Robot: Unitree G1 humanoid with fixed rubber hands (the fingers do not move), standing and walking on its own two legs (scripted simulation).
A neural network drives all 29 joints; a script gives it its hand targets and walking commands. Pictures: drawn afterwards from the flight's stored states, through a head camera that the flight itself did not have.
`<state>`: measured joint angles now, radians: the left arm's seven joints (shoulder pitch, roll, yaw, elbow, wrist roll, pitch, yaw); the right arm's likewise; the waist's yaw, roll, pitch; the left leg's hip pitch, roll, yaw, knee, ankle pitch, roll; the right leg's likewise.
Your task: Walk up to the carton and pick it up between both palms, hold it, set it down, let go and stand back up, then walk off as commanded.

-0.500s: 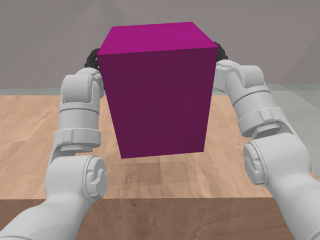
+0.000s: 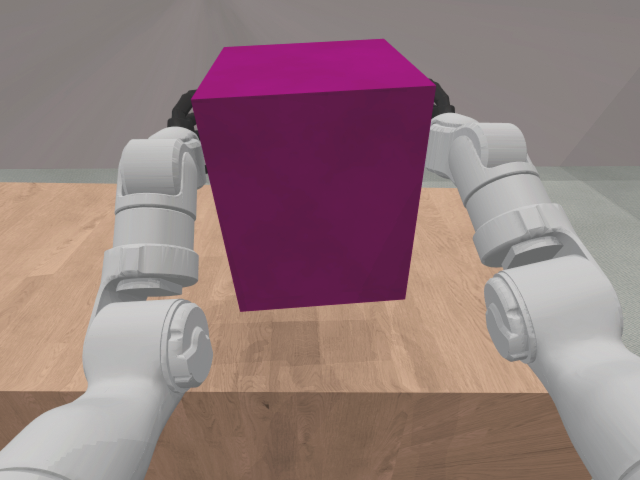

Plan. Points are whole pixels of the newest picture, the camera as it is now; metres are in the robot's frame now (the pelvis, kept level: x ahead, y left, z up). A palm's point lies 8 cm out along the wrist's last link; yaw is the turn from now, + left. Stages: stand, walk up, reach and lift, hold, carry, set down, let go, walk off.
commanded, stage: hold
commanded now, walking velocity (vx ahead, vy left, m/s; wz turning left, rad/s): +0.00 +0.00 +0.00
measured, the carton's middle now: (313, 172) +0.38 +0.00 +0.28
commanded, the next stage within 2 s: none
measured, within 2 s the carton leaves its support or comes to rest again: neither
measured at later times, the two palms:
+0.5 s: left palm (189, 140) +0.37 +0.14 +0.32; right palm (442, 137) +0.37 -0.15 +0.32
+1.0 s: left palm (186, 150) +0.37 +0.14 +0.31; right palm (440, 136) +0.37 -0.15 +0.33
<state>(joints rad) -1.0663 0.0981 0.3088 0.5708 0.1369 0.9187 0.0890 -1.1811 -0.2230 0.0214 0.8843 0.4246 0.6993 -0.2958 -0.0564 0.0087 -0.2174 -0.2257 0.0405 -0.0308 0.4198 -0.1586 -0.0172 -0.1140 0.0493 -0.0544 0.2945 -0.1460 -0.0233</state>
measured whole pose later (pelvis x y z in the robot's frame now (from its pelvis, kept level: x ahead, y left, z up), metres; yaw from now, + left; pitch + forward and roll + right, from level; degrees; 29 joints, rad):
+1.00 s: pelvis +0.00 +0.00 +0.00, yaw +0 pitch -2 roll -2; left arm -1.06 0.08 0.33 0.54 0.15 0.92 0.10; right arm -1.17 -0.22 0.00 0.86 0.43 0.72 -0.30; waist -0.06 0.01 -0.21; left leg -0.23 0.04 -0.03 0.43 -0.17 -0.02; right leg -0.12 0.05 -0.05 0.31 -0.16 -0.02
